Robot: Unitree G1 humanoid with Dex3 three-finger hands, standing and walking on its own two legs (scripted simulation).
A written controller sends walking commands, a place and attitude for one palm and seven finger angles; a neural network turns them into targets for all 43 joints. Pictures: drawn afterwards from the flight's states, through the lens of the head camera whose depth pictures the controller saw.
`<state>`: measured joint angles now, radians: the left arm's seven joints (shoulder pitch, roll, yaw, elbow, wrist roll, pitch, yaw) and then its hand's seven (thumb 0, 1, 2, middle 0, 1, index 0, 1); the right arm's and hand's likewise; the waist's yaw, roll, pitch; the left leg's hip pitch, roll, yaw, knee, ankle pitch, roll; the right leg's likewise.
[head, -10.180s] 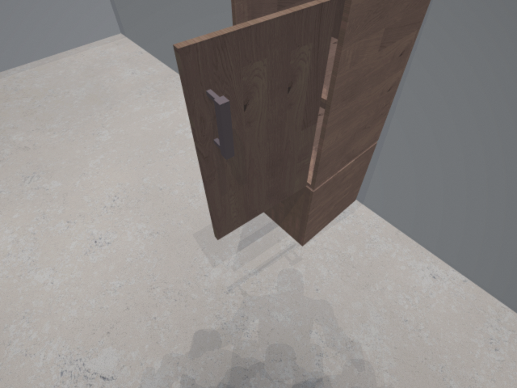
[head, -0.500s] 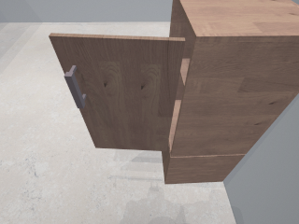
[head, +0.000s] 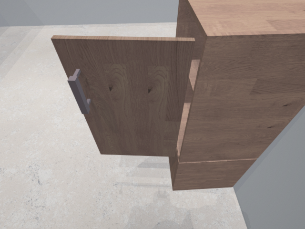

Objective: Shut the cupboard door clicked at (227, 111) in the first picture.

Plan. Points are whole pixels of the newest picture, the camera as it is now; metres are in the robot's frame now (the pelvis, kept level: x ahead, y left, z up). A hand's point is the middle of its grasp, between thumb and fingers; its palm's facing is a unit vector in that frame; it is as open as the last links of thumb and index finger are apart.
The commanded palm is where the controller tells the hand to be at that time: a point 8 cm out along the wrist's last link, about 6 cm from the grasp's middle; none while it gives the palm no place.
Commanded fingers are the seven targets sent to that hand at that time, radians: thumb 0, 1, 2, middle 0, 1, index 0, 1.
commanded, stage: look again from close up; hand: left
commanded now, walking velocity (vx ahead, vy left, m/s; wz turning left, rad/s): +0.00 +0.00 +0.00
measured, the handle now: (81, 92) +0.47 +0.24 +0.10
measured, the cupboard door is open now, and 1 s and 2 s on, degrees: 85 85 85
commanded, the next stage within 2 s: raise the hand and make a fist in 0.26 s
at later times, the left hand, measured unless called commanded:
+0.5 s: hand (78, 224) +0.15 +0.20 -0.06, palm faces +0.25 -0.95 -0.18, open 7.3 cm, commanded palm +0.10 +0.24 -0.05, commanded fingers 0.00 0.90 0.90 -0.33 -0.44 -0.33 -0.44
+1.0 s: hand (80, 223) +0.14 +0.18 +0.00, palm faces -0.01 -1.00 -0.05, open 5.1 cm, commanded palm +0.11 +0.23 +0.00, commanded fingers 0.00 0.90 0.90 -0.79 -0.94 -0.79 -0.94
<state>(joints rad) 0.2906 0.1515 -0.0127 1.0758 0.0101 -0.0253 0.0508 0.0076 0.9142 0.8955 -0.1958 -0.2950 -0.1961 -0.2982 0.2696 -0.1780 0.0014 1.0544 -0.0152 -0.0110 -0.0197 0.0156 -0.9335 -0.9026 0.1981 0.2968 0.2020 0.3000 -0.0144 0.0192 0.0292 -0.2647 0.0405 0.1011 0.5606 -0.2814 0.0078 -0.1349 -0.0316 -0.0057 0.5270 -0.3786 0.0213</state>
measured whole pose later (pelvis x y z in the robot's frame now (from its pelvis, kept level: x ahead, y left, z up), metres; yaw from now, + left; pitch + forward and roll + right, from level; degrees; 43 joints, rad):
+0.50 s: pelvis -0.01 +0.00 -0.01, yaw +3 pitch +1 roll +1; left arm 0.46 0.21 0.05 0.18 -0.14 -0.06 0.08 0.02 0.91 0.89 -0.21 -0.31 -0.21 -0.32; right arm 0.34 -0.20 -0.01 0.86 0.04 -0.28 -0.05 0.01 -0.91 -0.90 0.20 0.30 0.20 0.30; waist -0.03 -0.02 0.01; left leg -0.35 0.00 0.07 0.62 -0.28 0.01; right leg -0.31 -0.06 -0.03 0.77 -0.38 -0.01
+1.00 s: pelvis -0.06 -0.03 -0.07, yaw +6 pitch +9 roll -3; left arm 0.33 0.28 0.16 -0.03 -0.31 -0.33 -0.38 0.02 0.90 0.90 -0.61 -0.75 -0.61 -0.75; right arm 0.22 -0.23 0.03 0.54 0.04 -0.29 -0.07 0.01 -0.90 -0.90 0.20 0.30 0.21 0.30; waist 0.03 0.04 -0.09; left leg -0.85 0.06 -0.06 1.09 -0.40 -0.03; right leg -0.69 0.02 -0.11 1.08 -0.54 -0.04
